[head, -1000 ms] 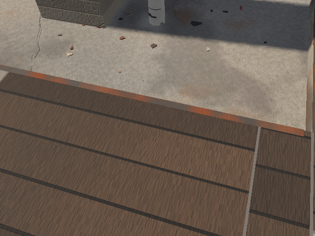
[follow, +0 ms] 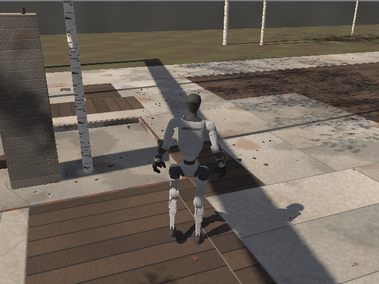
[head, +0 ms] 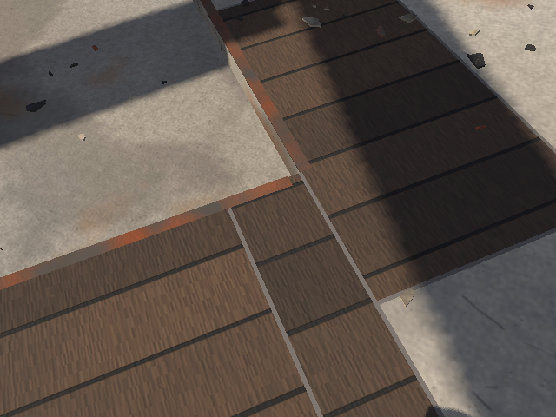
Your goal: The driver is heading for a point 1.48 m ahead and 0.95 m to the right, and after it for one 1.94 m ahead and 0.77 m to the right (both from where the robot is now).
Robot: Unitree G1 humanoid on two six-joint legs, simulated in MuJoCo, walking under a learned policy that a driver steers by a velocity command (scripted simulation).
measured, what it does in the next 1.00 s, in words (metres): steps on the spot, turning right: left foot, then right foot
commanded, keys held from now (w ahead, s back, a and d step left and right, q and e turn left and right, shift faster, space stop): e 0.12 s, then no key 0.50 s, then e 0.38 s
